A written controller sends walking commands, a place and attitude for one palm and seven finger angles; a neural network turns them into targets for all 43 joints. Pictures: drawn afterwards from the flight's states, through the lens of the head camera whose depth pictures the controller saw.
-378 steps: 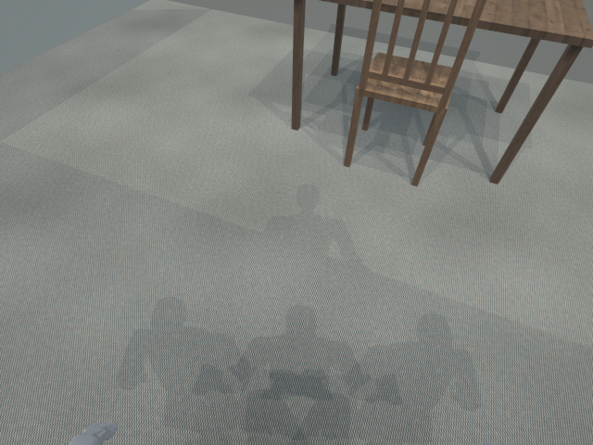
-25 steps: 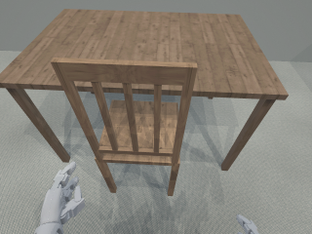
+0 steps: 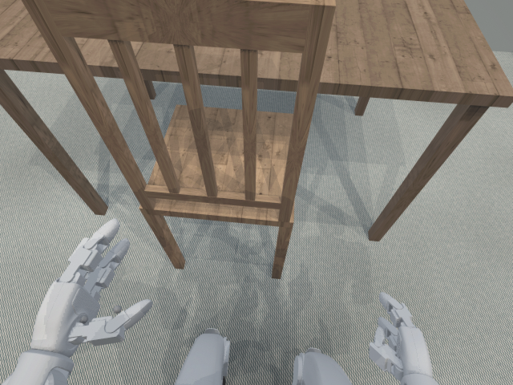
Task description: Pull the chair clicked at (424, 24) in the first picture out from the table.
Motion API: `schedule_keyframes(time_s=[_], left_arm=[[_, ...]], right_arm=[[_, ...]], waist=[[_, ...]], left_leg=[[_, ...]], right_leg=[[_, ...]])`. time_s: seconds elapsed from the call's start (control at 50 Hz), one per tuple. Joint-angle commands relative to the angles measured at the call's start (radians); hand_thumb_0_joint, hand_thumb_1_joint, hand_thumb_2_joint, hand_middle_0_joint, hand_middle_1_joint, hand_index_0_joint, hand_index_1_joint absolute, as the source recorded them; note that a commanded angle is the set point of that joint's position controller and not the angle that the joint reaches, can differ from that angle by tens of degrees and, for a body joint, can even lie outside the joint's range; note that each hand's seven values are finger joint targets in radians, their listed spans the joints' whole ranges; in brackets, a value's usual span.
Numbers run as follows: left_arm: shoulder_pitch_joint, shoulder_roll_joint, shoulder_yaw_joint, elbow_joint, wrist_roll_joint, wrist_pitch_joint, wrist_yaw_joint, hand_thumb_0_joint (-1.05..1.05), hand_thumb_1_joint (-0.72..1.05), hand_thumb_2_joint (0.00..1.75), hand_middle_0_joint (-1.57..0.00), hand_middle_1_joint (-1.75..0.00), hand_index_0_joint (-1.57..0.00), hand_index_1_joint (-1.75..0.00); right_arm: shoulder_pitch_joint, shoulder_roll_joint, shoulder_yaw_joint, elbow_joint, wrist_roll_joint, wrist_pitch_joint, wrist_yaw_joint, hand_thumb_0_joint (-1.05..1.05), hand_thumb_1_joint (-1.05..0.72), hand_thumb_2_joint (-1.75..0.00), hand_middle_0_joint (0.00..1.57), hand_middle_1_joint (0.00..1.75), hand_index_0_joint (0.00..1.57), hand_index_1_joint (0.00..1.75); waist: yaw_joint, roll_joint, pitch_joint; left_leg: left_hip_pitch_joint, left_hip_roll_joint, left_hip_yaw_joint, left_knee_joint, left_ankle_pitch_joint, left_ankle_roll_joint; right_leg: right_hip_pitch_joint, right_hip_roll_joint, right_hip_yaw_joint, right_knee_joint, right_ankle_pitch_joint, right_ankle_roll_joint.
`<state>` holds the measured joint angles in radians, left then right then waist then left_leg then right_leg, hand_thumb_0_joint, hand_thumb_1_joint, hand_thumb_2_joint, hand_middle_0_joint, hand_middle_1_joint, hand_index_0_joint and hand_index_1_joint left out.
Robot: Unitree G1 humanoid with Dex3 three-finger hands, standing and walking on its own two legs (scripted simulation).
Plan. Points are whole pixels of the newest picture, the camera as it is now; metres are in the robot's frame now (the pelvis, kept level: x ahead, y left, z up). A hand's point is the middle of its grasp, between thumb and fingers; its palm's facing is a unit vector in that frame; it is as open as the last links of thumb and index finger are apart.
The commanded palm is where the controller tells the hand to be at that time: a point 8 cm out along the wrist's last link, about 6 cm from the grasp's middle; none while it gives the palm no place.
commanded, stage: raise the hand toward the chair's back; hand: left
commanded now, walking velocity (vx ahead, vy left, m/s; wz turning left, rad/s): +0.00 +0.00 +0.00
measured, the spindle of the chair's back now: (201, 138) +0.51 +0.14 +0.05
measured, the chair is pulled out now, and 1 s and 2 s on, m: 0.00 0.00 0.00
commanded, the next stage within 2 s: aim the fingers beside a spindle in 1.40 s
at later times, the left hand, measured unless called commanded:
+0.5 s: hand (99, 285) +0.23 +0.23 +0.06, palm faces +0.00 -1.00 -0.03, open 15.8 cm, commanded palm +0.21 +0.29 +0.07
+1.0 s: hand (95, 255) +0.27 +0.24 +0.07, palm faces -0.02 -1.00 -0.05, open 16.9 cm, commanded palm +0.24 +0.30 +0.08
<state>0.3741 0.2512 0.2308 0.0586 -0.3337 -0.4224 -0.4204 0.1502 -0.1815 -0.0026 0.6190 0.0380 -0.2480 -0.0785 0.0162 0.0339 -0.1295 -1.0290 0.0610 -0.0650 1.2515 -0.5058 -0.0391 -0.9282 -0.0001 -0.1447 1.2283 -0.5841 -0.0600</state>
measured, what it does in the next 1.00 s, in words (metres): stands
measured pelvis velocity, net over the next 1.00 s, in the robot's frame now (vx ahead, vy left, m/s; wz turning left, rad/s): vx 0.02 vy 0.04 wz -0.01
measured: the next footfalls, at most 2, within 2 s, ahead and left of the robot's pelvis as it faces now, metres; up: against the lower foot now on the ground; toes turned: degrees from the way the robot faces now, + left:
none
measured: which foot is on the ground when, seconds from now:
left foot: down 0.00-1.00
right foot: down 0.00-1.00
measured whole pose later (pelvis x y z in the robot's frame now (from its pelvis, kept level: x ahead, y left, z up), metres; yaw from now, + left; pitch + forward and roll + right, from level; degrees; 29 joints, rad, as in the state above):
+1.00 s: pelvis +0.02 +0.04 +0.03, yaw -1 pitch +15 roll -3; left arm 0.28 0.27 0.22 0.07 -0.28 -0.37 -0.29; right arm 0.24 -0.24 0.01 0.56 0.03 -0.20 -0.06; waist -0.02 0.03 -0.13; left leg -0.90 0.04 -0.01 1.11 -0.48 0.02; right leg -0.80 -0.02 -0.09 1.06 -0.53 0.00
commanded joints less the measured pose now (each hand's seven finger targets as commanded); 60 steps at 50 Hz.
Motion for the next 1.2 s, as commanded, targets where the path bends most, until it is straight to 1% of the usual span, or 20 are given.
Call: schedule_keyframes(time_s=[0.0, 0.02, 0.04, 0.1, 0.2, 0.24, 0.3, 0.32, 0.36, 0.38, 0.48, 0.62, 0.88, 0.96, 0.98, 1.0, 1.1, 1.12, 1.16, 1.18], left_arm=[[0.069, 0.139, 0.152, -0.205, -0.038, -0.007, 0.045, 0.00, 0.06, 0.54, -0.12, -0.17, -0.12, -0.17], [0.081, 0.135, 0.154, -0.177, -0.030, -0.012, 0.064, 0.00, 0.04, 0.53, -0.11, -0.16, -0.11, -0.16], [0.066, 0.118, 0.130, -0.199, -0.023, -0.029, 0.074, 0.00, 0.01, 0.52, -0.11, -0.16, -0.11, -0.16], [0.049, 0.105, 0.110, -0.154, -0.009, -0.070, 0.090, 0.00, -0.06, 0.49, -0.10, -0.15, -0.10, -0.15], [0.019, 0.102, 0.062, -0.174, 0.007, -0.110, 0.086, 0.00, -0.17, 0.44, -0.09, -0.13, -0.09, -0.13], [0.004, 0.115, 0.063, -0.215, 0.011, -0.116, 0.093, 0.00, -0.22, 0.42, -0.09, -0.12, -0.09, -0.12], [0.006, 0.114, 0.055, -0.241, 0.020, -0.108, 0.116, 0.00, -0.29, 0.39, -0.08, -0.11, -0.08, -0.11], [0.001, 0.124, 0.065, -0.252, 0.026, -0.104, 0.128, 0.00, -0.31, 0.38, -0.08, -0.11, -0.08, -0.11], [0.010, 0.102, 0.045, -0.242, 0.030, -0.090, 0.138, 0.00, -0.36, 0.36, -0.07, -0.10, -0.07, -0.10], [0.008, 0.108, 0.046, -0.251, 0.035, -0.086, 0.143, 0.00, -0.38, 0.35, -0.07, -0.10, -0.07, -0.10], [-0.019, 0.099, 0.027, -0.235, 0.044, -0.049, 0.143, 0.00, -0.50, 0.30, -0.06, -0.08, -0.06, -0.08], [-0.075, 0.132, 0.046, -0.240, 0.051, -0.033, 0.139, 0.00, -0.50, 0.30, -0.06, -0.08, -0.06, -0.08], [-0.160, 0.153, 0.068, -0.203, 0.035, -0.015, 0.126, 0.00, -0.50, 0.30, -0.06, -0.08, -0.06, -0.08], [-0.125, 0.138, 0.064, -0.162, 0.036, -0.008, 0.127, 0.00, -0.50, 0.30, -0.06, -0.08, -0.06, -0.08], [-0.125, 0.138, 0.062, -0.163, 0.034, -0.010, 0.127, 0.00, -0.50, 0.30, -0.06, -0.08, -0.06, -0.08], [-0.128, 0.144, 0.073, -0.166, 0.030, -0.012, 0.129, 0.00, -0.50, 0.30, -0.06, -0.08, -0.06, -0.08], [-0.143, 0.148, 0.071, -0.175, 0.034, -0.040, 0.137, 0.00, -0.50, 0.30, -0.06, -0.08, -0.06, -0.08], [-0.138, 0.160, 0.086, -0.163, 0.037, -0.042, 0.142, 0.00, -0.50, 0.30, -0.06, -0.08, -0.06, -0.08], [-0.144, 0.146, 0.073, -0.152, 0.036, -0.047, 0.140, 0.00, -0.50, 0.30, -0.06, -0.08, -0.06, -0.08], [-0.145, 0.144, 0.070, -0.159, 0.035, -0.052, 0.138, 0.00, -0.50, 0.30, -0.06, -0.08, -0.06, -0.08]], right_arm=[[-0.039, -0.132, -0.082, -0.167, 0.003, -0.052, -0.012, 0.00, -0.90, -0.90, 0.20, 0.30, 0.20, 0.30], [-0.045, -0.130, -0.081, -0.162, 0.001, -0.048, -0.010, 0.00, -0.90, -0.90, 0.20, 0.30, 0.20, 0.30], [-0.038, -0.127, -0.079, -0.162, -0.002, -0.048, -0.007, 0.00, -0.90, -0.90, 0.20, 0.30, 0.20, 0.30], [-0.025, -0.136, -0.083, -0.150, -0.004, -0.046, -0.004, 0.00, -0.90, -0.90, 0.20, 0.30, 0.20, 0.30], [0.001, -0.161, -0.082, -0.159, -0.001, -0.059, -0.004, 0.00, -0.90, -0.90, 0.20, 0.30, 0.20, 0.30], [0.006, -0.167, -0.080, -0.165, -0.002, -0.063, -0.004, 0.00, -0.90, -0.90, 0.20, 0.30, 0.20, 0.30], [0.012, -0.169, -0.078, -0.171, -0.004, -0.061, -0.002, 0.00, -0.90, -0.90, 0.20, 0.30, 0.20, 0.30], [0.013, -0.172, -0.078, -0.168, -0.005, -0.058, -0.001, 0.00, -0.90, -0.90, 0.20, 0.30, 0.20, 0.30], [0.013, -0.171, -0.076, -0.177, -0.006, -0.050, 0.003, 0.00, -0.90, -0.90, 0.20, 0.30, 0.20, 0.30], [0.015, -0.174, -0.075, -0.180, -0.005, -0.046, 0.004, 0.00, -0.90, -0.90, 0.20, 0.30, 0.20, 0.30], [0.026, -0.181, -0.067, -0.203, -0.006, -0.024, 0.009, 0.00, -0.90, -0.90, 0.20, 0.30, 0.20, 0.30], [0.038, -0.188, -0.053, -0.210, -0.012, -0.012, 0.010, 0.00, -0.90, -0.90, 0.20, 0.30, 0.20, 0.30], [0.055, -0.202, -0.048, -0.205, -0.010, -0.004, 0.010, 0.00, -0.90, -0.90, 0.20, 0.30, 0.20, 0.30], [0.055, -0.201, -0.052, -0.204, -0.008, -0.001, 0.014, 0.00, -0.90, -0.90, 0.20, 0.30, 0.20, 0.30], [0.054, -0.201, -0.053, -0.205, -0.007, -0.001, 0.016, 0.00, -0.90, -0.90, 0.20, 0.30, 0.20, 0.30], [0.057, -0.201, -0.055, -0.205, -0.009, -0.001, 0.016, 0.00, -0.90, -0.90, 0.20, 0.30, 0.20, 0.30], [0.059, -0.198, -0.056, -0.196, -0.012, -0.001, 0.019, 0.00, -0.90, -0.90, 0.20, 0.30, 0.20, 0.30], [0.060, -0.199, -0.059, -0.191, -0.013, 0.001, 0.018, 0.00, -0.90, -0.90, 0.20, 0.30, 0.20, 0.30], [0.055, -0.198, -0.058, -0.194, -0.011, 0.003, 0.020, 0.00, -0.90, -0.90, 0.20, 0.30, 0.20, 0.30], [0.057, -0.199, -0.059, -0.194, -0.011, 0.002, 0.019, 0.00, -0.90, -0.90, 0.20, 0.30, 0.20, 0.30]], waist=[[0.012, -0.054, -0.309], [0.014, -0.069, -0.288], [0.004, -0.057, -0.274], [-0.017, -0.087, -0.220], [-0.027, -0.032, -0.217], [-0.017, 0.010, -0.229], [-0.017, 0.043, -0.241], [-0.015, 0.045, -0.253], [-0.021, 0.036, -0.233], [-0.016, 0.066, -0.235], [-0.032, 0.042, -0.219], [-0.031, 0.075, -0.226], [-0.038, 0.055, -0.248], [-0.034, 0.037, -0.235], [-0.032, 0.046, -0.230], [-0.032, 0.023, -0.245], [-0.036, 0.044, -0.245], [-0.037, 0.015, -0.248], [-0.038, 0.032, -0.227], [-0.039, 0.031, -0.241]], left_leg=[[0.166, -0.053, 0.036, -0.157, 0.255, 0.069], [0.159, -0.052, 0.034, -0.163, 0.250, 0.068], [0.169, -0.052, 0.034, -0.171, 0.252, 0.067], [0.151, -0.052, 0.038, -0.177, 0.206, 0.065], [0.212, -0.051, 0.040, -0.208, 0.185, 0.071], [0.249, -0.050, 0.033, -0.231, 0.194, 0.072], [0.294, -0.049, 0.026, -0.254, 0.208, 0.069], [0.307, -0.047, 0.021, -0.258, 0.222, 0.069], [0.314, -0.047, 0.017, -0.270, 0.212, 0.065], [0.326, -0.047, 0.016, -0.275, 0.222, 0.062], [0.339, -0.043, 0.010, -0.286, 0.223, 0.059], [0.380, -0.039, -0.006, -0.298, 0.256, 0.053], [0.408, -0.039, -0.002, -0.317, 0.292, 0.051], [0.396, -0.041, 0.007, -0.323, 0.291, 0.051], [0.395, -0.042, 0.010, -0.325, 0.292, 0.052], [0.392, -0.044, 0.012, -0.321, 0.300, 0.054], [0.388, -0.045, 0.023, -0.308, 0.318, 0.056], [0.379, -0.043, 0.022, -0.304, 0.321, 0.058], [0.369, -0.046, 0.028, -0.306, 0.298, 0.057], [0.375, -0.045, 0.029, -0.303, 0.299, 0.058]], right_leg=[[0.288, -0.035, 0.213, -0.303, 0.302, 0.078], [0.274, -0.029, 0.204, -0.300, 0.285, 0.077], [0.260, -0.028, 0.195, -0.296, 0.290, 0.075], [0.210, -0.025, 0.188, -0.306, 0.210, 0.074], [0.150, -0.010, 0.150, -0.302, 0.137, 0.052], [0.144, -0.002, 0.123, -0.287, 0.152, 0.042], [0.130, 0.003, 0.091, -0.272, 0.180, 0.038], [0.132, 0.007, 0.083, -0.266, 0.191, 0.036], [0.124, 0.007, 0.072, -0.271, 0.189, 0.038], [0.125, 0.008, 0.069, -0.267, 0.197, 0.035], [0.125, 0.013, 0.060, -0.278, 0.208, 0.038], [0.123, 0.016, 0.052, -0.276, 0.224, 0.033], [0.164, 0.015, 0.052, -0.303, 0.257, 0.037], [0.184, 0.015, 0.052, -0.311, 0.266, 0.038], [0.184, 0.014, 0.055, -0.314, 0.268, 0.038], [0.199, 0.013, 0.057, -0.315, 0.283, 0.040], [0.205, 0.011, 0.066, -0.312, 0.312, 0.039], [0.213, 0.013, 0.068, -0.312, 0.319, 0.040], [0.205, 0.010, 0.070, -0.315, 0.303, 0.041], [0.207, 0.010, 0.073, -0.315, 0.305, 0.042]])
